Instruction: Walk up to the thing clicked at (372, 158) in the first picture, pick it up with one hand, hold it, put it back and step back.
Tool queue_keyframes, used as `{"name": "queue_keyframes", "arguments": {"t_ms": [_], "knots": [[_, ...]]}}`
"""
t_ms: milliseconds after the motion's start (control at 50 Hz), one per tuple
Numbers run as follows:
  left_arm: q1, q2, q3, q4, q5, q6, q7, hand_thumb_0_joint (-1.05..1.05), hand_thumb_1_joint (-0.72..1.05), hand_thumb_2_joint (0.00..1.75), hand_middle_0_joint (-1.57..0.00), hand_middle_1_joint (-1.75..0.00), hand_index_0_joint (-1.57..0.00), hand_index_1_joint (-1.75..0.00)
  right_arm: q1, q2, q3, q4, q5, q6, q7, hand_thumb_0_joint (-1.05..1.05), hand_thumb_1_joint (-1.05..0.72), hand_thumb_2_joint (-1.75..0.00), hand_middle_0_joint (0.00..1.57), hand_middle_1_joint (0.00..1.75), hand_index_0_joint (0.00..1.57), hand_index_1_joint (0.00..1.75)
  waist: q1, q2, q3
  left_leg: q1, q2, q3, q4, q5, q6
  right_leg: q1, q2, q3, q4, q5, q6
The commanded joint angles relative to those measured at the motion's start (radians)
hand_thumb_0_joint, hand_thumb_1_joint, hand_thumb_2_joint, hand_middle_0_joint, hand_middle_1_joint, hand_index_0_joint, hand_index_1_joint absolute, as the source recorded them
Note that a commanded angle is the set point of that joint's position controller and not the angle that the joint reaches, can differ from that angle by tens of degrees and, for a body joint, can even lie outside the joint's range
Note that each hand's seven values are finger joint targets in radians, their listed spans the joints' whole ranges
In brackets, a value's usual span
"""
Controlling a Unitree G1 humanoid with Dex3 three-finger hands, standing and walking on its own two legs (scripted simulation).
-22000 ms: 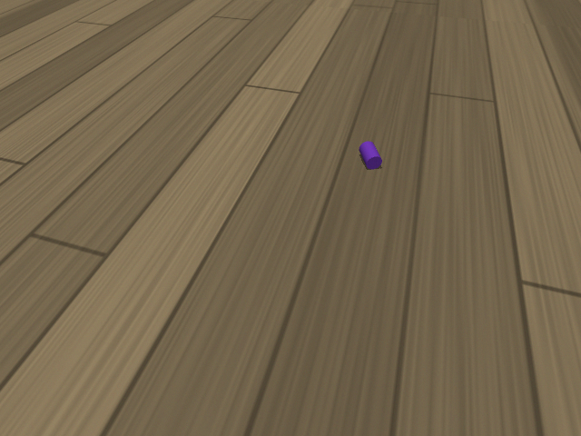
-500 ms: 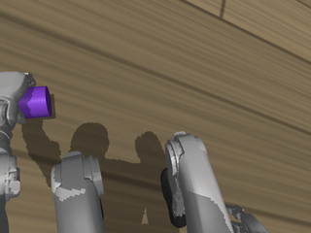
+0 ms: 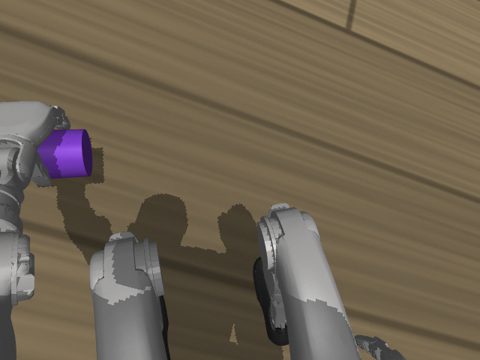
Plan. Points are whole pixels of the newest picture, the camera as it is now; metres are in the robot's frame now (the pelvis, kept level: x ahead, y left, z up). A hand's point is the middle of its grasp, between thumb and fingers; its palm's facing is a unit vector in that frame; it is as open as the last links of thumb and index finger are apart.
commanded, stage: lift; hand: left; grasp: from above
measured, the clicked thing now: (44, 154) +0.48 +0.30 -0.18
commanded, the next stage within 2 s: hold in 1.68 s
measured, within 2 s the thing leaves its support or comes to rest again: neither
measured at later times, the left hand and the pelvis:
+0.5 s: hand out of the picture +0.43 +0.30 -0.04, palm faces -0.47 -0.07 -0.88, open 10.6 cm; pelvis +0.00 +0.00 +0.07, yaw +3 degrees
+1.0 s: hand out of the picture +0.37 +0.26 +0.16, palm faces -0.45 -0.10 -0.89, open 10.6 cm; pelvis +0.02 -0.01 +0.24, yaw +5 degrees
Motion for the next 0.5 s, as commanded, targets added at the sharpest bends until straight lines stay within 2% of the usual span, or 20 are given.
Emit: {"name": "queue_keyframes", "arguments": {"t_ms": [0,60,100,140,160,180,220,240,300,340,360,380,400,420,440,460,480], "knots": [[-0.367,0.304,0.057,-0.232,-0.038,0.017,0.034,0.00,0.92,0.71,-1.30,-0.50,-1.29,-0.51,0.190,-0.244,-0.095,-0.028,0.012,0.001,-0.018,0.00,-0.92,-0.91,0.20,0.30,0.20,0.30,0.011,0.348,-0.740,0.591,-0.005,0.114,-0.314,0.104,0.032,0.333,0.019,-0.140,-0.219,0.143,-0.106],[-0.358,0.263,0.040,-0.264,-0.065,0.032,0.003,0.00,0.95,0.72,-1.32,-0.49,-1.31,-0.50,0.196,-0.240,-0.109,-0.026,0.023,0.005,-0.023,0.00,-0.92,-0.91,0.20,0.30,0.20,0.30,0.012,0.347,-0.765,0.646,-0.001,0.103,-0.339,0.113,0.030,0.328,0.016,-0.138,-0.226,0.159,-0.106],[-0.363,0.303,0.069,-0.339,-0.081,0.041,-0.013,0.00,0.96,0.72,-1.31,-0.51,-1.31,-0.52,0.206,-0.240,-0.117,-0.029,0.032,0.011,-0.026,0.00,-0.92,-0.91,0.20,0.30,0.20,0.30,0.034,0.351,-0.826,0.668,-0.003,0.112,-0.347,0.157,0.033,0.377,0.012,-0.127,-0.240,0.194,-0.103],[-0.318,0.277,0.056,-0.343,-0.093,0.049,-0.036,0.00,0.96,0.75,-1.32,-0.51,-1.31,-0.52,0.203,-0.231,-0.121,-0.033,0.040,0.021,-0.027,0.00,-0.92,-0.91,0.20,0.30,0.20,0.30,0.036,0.324,-0.820,0.665,-0.002,0.114,-0.363,0.158,0.036,0.395,0.013,-0.125,-0.258,0.193,-0.102],[-0.286,0.276,0.056,-0.325,-0.092,0.051,-0.046,0.00,0.96,0.77,-1.33,-0.51,-1.31,-0.53,0.202,-0.233,-0.122,-0.033,0.043,0.023,-0.027,0.00,-0.92,-0.91,0.20,0.30,0.20,0.30,0.034,0.308,-0.784,0.655,-0.001,0.109,-0.370,0.157,0.036,0.391,0.012,-0.126,-0.264,0.189,-0.103],[-0.310,0.272,0.058,-0.381,-0.104,0.047,-0.054,0.00,0.97,0.76,-1.33,-0.51,-1.32,-0.52,0.201,-0.233,-0.128,-0.037,0.045,0.027,-0.032,0.00,-0.92,-0.91,0.20,0.30,0.20,0.30,0.039,0.298,-0.802,0.667,-0.001,0.111,-0.369,0.159,0.038,0.390,0.012,-0.123,-0.275,0.187,-0.105],[-0.270,0.246,0.044,-0.402,-0.112,0.047,-0.074,0.00,0.96,0.76,-1.34,-0.49,-1.32,-0.51,0.205,-0.222,-0.133,-0.046,0.050,0.032,-0.034,0.00,-0.92,-0.91,0.20,0.30,0.20,0.30,0.040,0.292,-0.799,0.681,0.000,0.115,-0.389,0.150,0.040,0.419,0.011,-0.115,-0.303,0.182,-0.100],[-0.280,0.266,0.058,-0.457,-0.121,0.042,-0.079,0.00,0.96,0.76,-1.34,-0.49,-1.32,-0.51,0.196,-0.225,-0.137,-0.051,0.053,0.035,-0.037,0.00,-0.92,-0.91,0.20,0.30,0.20,0.30,0.051,0.297,-0.821,0.690,0.000,0.114,-0.402,0.147,0.041,0.433,0.009,-0.112,-0.311,0.179,-0.101],[-0.212,0.231,0.052,-0.489,-0.144,0.045,-0.096,0.00,0.95,0.76,-1.32,-0.50,-1.31,-0.52,0.190,-0.219,-0.145,-0.069,0.063,0.041,-0.043,0.00,-0.92,-0.91,0.20,0.30,0.20,0.30,0.063,0.284,-0.793,0.720,0.004,0.097,-0.459,0.105,0.037,0.438,0.007,-0.114,-0.340,0.145,-0.100],[-0.189,0.235,0.055,-0.519,-0.153,0.050,-0.102,0.00,0.95,0.77,-1.32,-0.51,-1.30,-0.52,0.179,-0.219,-0.151,-0.078,0.071,0.045,-0.050,0.00,-0.92,-0.91,0.20,0.30,0.20,0.30,0.069,0.278,-0.793,0.750,0.005,0.087,-0.492,0.090,0.037,0.447,0.006,-0.112,-0.362,0.140,-0.099],[-0.181,0.191,0.030,-0.539,-0.161,0.052,-0.111,0.00,0.95,0.76,-1.32,-0.51,-1.31,-0.53,0.176,-0.208,-0.150,-0.084,0.072,0.048,-0.051,0.00,-0.92,-0.91,0.20,0.30,0.20,0.30,0.062,0.273,-0.794,0.755,0.009,0.092,-0.499,0.098,0.039,0.466,0.009,-0.109,-0.374,0.152,-0.097],[-0.190,0.212,0.042,-0.599,-0.164,0.052,-0.114,0.00,0.95,0.76,-1.31,-0.52,-1.30,-0.53,0.177,-0.209,-0.154,-0.091,0.076,0.051,-0.055,0.00,-0.92,-0.91,0.20,0.30,0.20,0.30,0.076,0.279,-0.837,0.778,0.005,0.099,-0.508,0.121,0.040,0.494,0.009,-0.103,-0.389,0.168,-0.098],[-0.130,0.211,0.048,-0.570,-0.165,0.060,-0.116,0.00,0.96,0.79,-1.32,-0.53,-1.31,-0.54,0.175,-0.209,-0.156,-0.088,0.079,0.054,-0.058,0.00,-0.92,-0.91,0.20,0.30,0.20,0.30,0.084,0.273,-0.827,0.797,0.005,0.095,-0.523,0.139,0.037,0.502,0.007,-0.102,-0.397,0.176,-0.097],[-0.129,0.196,0.043,-0.618,-0.178,0.064,-0.121,0.00,0.96,0.80,-1.32,-0.53,-1.30,-0.55,0.167,-0.206,-0.160,-0.097,0.082,0.055,-0.062,0.00,-0.91,-0.91,0.20,0.30,0.20,0.30,0.090,0.284,-0.841,0.825,0.007,0.092,-0.543,0.151,0.036,0.513,0.005,-0.101,-0.409,0.184,-0.097],[-0.100,0.183,0.038,-0.614,-0.183,0.068,-0.127,0.00,0.97,0.80,-1.32,-0.52,-1.31,-0.54,0.167,-0.208,-0.163,-0.096,0.084,0.057,-0.065,0.00,-0.91,-0.91,0.20,0.30,0.20,0.30,0.090,0.276,-0.817,0.850,0.010,0.077,-0.567,0.147,0.034,0.507,0.003,-0.104,-0.420,0.179,-0.095],[-0.129,0.187,0.032,-0.673,-0.188,0.069,-0.131,0.00,0.97,0.78,-1.31,-0.53,-1.30,-0.54,0.156,-0.203,-0.165,-0.102,0.088,0.059,-0.070,0.00,-0.91,-0.91,0.20,0.30,0.20,0.30,0.091,0.292,-0.832,0.869,0.013,0.078,-0.584,0.140,0.033,0.529,0.006,-0.102,-0.431,0.178,-0.097],[-0.087,0.194,0.045,-0.650,-0.188,0.076,-0.133,0.00,0.94,0.77,-1.30,-0.51,-1.28,-0.53,0.153,-0.203,-0.168,-0.101,0.091,0.061,-0.076,0.00,-0.91,-0.91,0.20,0.30,0.20,0.30,0.099,0.275,-0.815,0.886,0.013,0.071,-0.605,0.134,0.033,0.542,0.004,-0.102,-0.444,0.175,-0.096]]}}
